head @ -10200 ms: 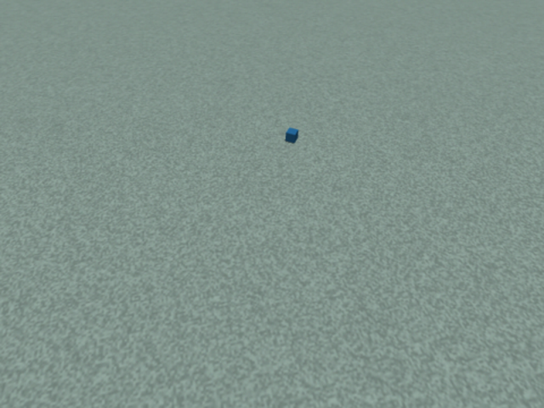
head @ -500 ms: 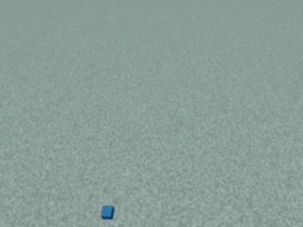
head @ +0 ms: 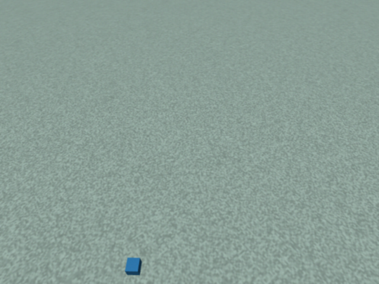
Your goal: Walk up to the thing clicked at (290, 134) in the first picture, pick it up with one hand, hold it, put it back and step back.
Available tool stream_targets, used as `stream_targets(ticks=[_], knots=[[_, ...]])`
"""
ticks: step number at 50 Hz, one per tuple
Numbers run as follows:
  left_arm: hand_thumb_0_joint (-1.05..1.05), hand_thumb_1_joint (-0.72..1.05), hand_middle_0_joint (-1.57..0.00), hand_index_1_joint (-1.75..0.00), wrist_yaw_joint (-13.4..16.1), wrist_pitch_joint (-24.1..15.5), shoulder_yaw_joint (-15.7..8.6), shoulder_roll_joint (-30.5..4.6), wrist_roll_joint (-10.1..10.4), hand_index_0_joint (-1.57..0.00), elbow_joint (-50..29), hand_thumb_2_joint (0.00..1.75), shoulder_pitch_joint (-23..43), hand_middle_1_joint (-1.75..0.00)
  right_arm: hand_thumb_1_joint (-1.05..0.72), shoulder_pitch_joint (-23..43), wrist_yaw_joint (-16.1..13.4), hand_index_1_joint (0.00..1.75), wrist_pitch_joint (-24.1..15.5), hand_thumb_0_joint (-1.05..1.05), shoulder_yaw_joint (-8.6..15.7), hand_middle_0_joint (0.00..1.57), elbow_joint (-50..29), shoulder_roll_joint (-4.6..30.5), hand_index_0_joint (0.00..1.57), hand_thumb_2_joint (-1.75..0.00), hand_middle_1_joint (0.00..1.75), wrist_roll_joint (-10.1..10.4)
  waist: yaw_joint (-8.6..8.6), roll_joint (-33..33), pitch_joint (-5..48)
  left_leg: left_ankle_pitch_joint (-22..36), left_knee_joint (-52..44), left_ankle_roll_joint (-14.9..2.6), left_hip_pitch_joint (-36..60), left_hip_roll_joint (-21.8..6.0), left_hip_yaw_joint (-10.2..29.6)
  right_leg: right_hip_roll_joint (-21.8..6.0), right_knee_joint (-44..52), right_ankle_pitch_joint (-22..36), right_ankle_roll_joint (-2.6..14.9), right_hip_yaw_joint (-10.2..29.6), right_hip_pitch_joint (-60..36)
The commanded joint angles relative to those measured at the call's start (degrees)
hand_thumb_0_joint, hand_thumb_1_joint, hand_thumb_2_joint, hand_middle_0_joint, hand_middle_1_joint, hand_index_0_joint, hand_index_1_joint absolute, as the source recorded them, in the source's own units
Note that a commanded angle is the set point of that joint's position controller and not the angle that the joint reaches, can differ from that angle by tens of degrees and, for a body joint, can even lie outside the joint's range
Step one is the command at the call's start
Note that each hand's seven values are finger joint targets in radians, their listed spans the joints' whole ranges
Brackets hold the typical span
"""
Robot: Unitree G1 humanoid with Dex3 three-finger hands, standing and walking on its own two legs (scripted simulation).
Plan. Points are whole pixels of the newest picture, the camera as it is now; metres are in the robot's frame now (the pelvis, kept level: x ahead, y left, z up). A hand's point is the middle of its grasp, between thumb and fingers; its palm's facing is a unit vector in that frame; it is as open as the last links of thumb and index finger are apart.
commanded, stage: stand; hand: left
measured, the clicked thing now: (133, 266) +0.40 +0.29 -0.75
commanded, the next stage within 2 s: walk up in 0.10 s
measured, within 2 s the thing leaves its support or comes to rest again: neither
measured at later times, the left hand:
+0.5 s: hand out of the picture +0.07 +0.29 -0.15, palm faces +0.01 -0.93 -0.38, open 7.4 cm
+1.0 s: hand out of the picture +0.07 +0.31 -0.16, palm faces -0.01 -0.93 -0.38, open 7.4 cm
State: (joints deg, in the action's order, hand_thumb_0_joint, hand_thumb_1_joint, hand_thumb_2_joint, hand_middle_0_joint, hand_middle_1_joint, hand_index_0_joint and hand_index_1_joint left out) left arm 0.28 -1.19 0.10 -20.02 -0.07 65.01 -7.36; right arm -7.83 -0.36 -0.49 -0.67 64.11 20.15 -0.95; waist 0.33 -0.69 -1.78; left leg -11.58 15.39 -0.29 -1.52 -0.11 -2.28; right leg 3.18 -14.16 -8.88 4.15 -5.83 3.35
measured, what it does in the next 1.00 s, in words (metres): shifts its weight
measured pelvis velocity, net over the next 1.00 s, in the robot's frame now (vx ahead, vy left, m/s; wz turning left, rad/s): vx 0.00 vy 0.05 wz -0.01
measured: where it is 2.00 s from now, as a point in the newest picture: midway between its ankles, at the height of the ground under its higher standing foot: outside the picture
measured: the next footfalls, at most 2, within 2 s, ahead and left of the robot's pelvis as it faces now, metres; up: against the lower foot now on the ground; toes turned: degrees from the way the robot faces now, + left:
none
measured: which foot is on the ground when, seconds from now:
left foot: down 0.00-1.00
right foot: down 0.00-1.00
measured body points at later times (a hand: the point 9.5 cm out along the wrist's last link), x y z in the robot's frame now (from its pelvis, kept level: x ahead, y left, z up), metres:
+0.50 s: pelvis -0.01 +0.03 +0.00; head +0.00 +0.02 +0.45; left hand +0.07 +0.34 -0.13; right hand +0.06 -0.28 -0.14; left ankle -0.03 +0.11 -0.75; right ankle -0.01 -0.06 -0.75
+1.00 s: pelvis +0.00 +0.05 +0.00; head +0.01 +0.05 +0.45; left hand +0.07 +0.36 -0.13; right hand +0.08 -0.26 -0.13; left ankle -0.03 +0.11 -0.75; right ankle -0.01 -0.06 -0.75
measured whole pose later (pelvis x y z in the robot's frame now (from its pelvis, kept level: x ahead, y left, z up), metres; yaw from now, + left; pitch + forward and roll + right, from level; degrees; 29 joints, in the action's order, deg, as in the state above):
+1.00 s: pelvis +0.00 +0.05 +0.00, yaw +0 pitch -3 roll +0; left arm 0.9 -0.6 -0.6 -20.7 -0.8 63.2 -6.6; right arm -6.5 0.6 1.6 3.4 61.3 20.3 -1.7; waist 0.7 -0.4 -4.2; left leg -12.8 17.7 -4.6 -2.6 4.1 -3.8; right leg -1.3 -21.2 -11.9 0.2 -4.1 6.7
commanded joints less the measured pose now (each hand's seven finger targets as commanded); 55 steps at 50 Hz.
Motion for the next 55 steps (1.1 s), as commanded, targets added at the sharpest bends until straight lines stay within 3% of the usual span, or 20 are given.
stream_targets(ticks=[1,4,5,6,9,13,20,28,36,44,49,52,55], knots=[[0.0,0.9,-0.2,-0.3,0.75,-1.22,-2.51,-12.61,-0.13,-0.2,-2.88,0.9,2.64,-0.3,-0.9,1.75,-0.85,0.3,-1.39,0.0,1.88,0.2,-3.09,11.39,0.2,-0.9,0.3,0.26,-0.35,1.1,2.2,6.68,-2.44,-1.47,-3.5,-8.65,7.37,-12.37,2.12,11.14,-2.52,11.17,-2.3],[0.0,0.9,-0.2,-0.3,0.76,-1.25,-2.52,-12.69,-0.29,-0.2,-2.94,0.9,2.11,-0.3,-0.9,2.37,-0.88,0.3,-1.54,0.0,1.99,0.2,-3.27,11.58,0.2,-0.9,0.3,0.27,0.05,0.41,2.69,7.61,-2.32,-1.33,-3.36,-8.6,7.28,-12.48,1.95,12.36,-2.92,10.95,-2.73],[0.0,0.9,-0.2,-0.3,0.8,-1.57,-4.33,-13.9,-0.65,-0.2,-2.76,0.9,2.23,-0.3,-0.9,1.99,-0.55,0.3,-0.37,0.0,3.55,0.2,-2.4,13.23,0.2,-0.9,0.3,-0.45,1.33,-0.66,1.32,9.14,0.31,-2.24,-4.38,-6.39,5.8,-12.88,0.82,14.38,-3.09,12.28,-2.51],[0.0,0.9,-0.2,-0.3,0.97,-1.61,-4.4,-14.18,-0.72,-0.2,-2.93,0.9,1.63,-0.3,-0.9,1.56,-0.5,0.3,0.03,0.0,3.59,0.2,-2.86,12.62,0.2,-0.9,0.3,-0.36,1.07,-0.07,1.93,8.81,1.08,-2.07,-4.48,-6.13,5.32,-13.61,0.33,15.69,-3.16,12.61,-2.85],[0.0,0.9,-0.2,-0.3,1.16,-1.52,-4.69,-14.02,-0.88,-0.2,-3.56,0.9,2.28,-0.3,-0.9,1.03,-0.31,0.3,0.6,0.0,3.82,0.2,-3.46,11.86,0.2,-0.9,0.3,-0.29,0.88,2.23,2.42,6.01,2.01,-2.02,-3.4,-5.84,5.39,-14.47,0.52,10.97,-1.69,14.23,-0.26],[0.0,0.9,-0.2,-0.3,1.2,-1.29,-4.64,-13.28,-1.14,-0.2,-4.11,0.9,3.56,-0.3,-0.9,0.73,-0.22,0.3,0.64,0.0,4.31,0.2,-3.67,11.91,0.2,-0.9,0.3,-0.49,0.54,2.56,2.53,7.58,1.96,-2.45,-2.7,-6.36,6.25,-13.96,-0.44,8.02,-0.95,13.78,2.11],[0.0,0.9,-0.2,-0.3,1.0,-1.07,-4.27,-12.75,-0.98,-0.2,-4.36,0.9,2.86,-0.3,-0.9,1.56,-0.09,0.3,0.37,0.0,5.01,0.2,-4.44,12.36,0.2,-0.9,0.3,-0.63,0.92,0.5,2.57,10.83,0.17,-3.05,-1.7,-7.75,7.71,-12.32,-2.49,7.16,-1.19,11.9,2.83],[0.0,0.9,-0.2,-0.3,1.0,-0.88,-3.93,-12.87,-1.17,-0.2,-4.41,0.9,2.81,-0.3,-0.9,2.2,0.07,0.3,0.39,0.0,5.52,0.2,-5.5,12.62,0.2,-0.9,0.3,-0.6,0.62,0.87,1.36,8.41,-1.12,-3.46,-3.63,-8.12,8.05,-11.41,-3.32,5.32,-1.67,10.41,1.95],[0.0,0.9,-0.2,-0.3,1.12,-0.76,-3.63,-12.62,-0.88,-0.2,-4.79,0.9,2.86,-0.3,-0.9,2.65,-0.01,0.3,0.26,0.0,6.01,0.2,-5.82,12.68,0.2,-0.9,0.3,-0.57,0.53,-0.21,1.77,11.69,-1.62,-2.75,-2.92,-8.49,8.45,-11.05,-4.75,5.79,-1.92,9.04,1.67],[0.0,0.9,-0.2,-0.3,1.45,-0.67,-3.4,-13.07,-0.92,-0.2,-5.15,0.9,2.76,-0.3,-0.9,2.36,-0.14,0.3,0.53,0.0,6.37,0.2,-6.18,12.74,0.2,-0.9,0.3,-0.44,0.05,0.42,3.42,18.51,0.24,-0.92,-0.76,-8.04,7.55,-11.9,-5.48,9.73,-1.55,8.82,1.52],[0.0,0.9,-0.2,-0.3,1.5,-0.72,-3.23,-12.93,-0.98,-0.2,-4.99,0.9,2.04,-0.3,-0.9,3.64,0.08,0.3,0.57,0.0,6.32,0.2,-6.59,12.65,0.2,-0.9,0.3,-0.44,0.49,0.6,3.23,14.54,-0.01,-2.16,-0.93,-7.84,7.66,-11.86,-5.27,8.43,-1.86,8.54,1.62],[0.0,0.9,-0.2,-0.3,1.53,-0.72,-3.4,-13.59,-1.09,-0.2,-5.14,0.9,2.71,-0.3,-0.9,3.31,0.05,0.3,0.63,0.0,6.28,0.2,-6.52,12.95,0.2,-0.9,0.3,-0.42,0.14,0.66,3.03,16.37,0.29,-0.75,-2.03,-7.75,7.74,-12.36,-5.47,9.06,-1.43,8.96,1.09],[0.0,0.9,-0.2,-0.3,1.5,-0.65,-3.33,-13.47,-0.99,-0.2,-5.24,0.9,2.62,-0.3,-0.9,3.38,0.03,0.3,0.57,0.0,6.21,0.2,-6.41,13.08,0.2,-0.9,0.3,-0.33,0.28,-0.15,2.95,17.31,0.08,-0.52,-1.56,-7.83,7.85,-12.2,-5.75,9.01,-1.49,8.73,1.59]])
